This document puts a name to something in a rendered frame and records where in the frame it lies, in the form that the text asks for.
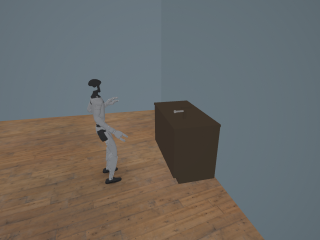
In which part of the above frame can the robot right hand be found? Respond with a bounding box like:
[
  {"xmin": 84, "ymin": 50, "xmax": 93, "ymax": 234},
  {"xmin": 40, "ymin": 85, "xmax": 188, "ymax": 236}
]
[{"xmin": 114, "ymin": 130, "xmax": 128, "ymax": 142}]

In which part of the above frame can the right robot upper arm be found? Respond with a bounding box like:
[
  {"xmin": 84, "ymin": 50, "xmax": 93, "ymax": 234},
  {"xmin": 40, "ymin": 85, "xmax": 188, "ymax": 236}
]
[{"xmin": 94, "ymin": 98, "xmax": 102, "ymax": 123}]

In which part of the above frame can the robot left hand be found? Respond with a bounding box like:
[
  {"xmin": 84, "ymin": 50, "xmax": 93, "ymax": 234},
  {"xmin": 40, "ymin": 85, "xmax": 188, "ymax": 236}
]
[{"xmin": 106, "ymin": 97, "xmax": 119, "ymax": 106}]

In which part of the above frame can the robot torso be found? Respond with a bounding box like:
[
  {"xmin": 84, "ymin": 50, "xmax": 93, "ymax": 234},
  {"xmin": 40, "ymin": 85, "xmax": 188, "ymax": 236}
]
[{"xmin": 90, "ymin": 96, "xmax": 107, "ymax": 135}]

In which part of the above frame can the robot head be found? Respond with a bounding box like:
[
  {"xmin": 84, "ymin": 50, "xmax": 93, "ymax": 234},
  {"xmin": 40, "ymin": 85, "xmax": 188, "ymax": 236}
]
[{"xmin": 88, "ymin": 79, "xmax": 101, "ymax": 99}]

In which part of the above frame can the robot right forearm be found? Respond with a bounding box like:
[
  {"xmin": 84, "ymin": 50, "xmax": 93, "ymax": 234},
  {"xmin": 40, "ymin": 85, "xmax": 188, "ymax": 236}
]
[{"xmin": 96, "ymin": 117, "xmax": 116, "ymax": 134}]

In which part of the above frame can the left robot upper arm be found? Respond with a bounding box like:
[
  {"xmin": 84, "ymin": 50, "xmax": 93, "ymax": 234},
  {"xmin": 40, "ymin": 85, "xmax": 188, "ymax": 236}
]
[{"xmin": 87, "ymin": 102, "xmax": 92, "ymax": 113}]

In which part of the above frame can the counter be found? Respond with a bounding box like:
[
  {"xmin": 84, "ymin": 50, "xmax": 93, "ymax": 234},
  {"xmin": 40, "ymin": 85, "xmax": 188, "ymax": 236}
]
[{"xmin": 154, "ymin": 100, "xmax": 221, "ymax": 184}]

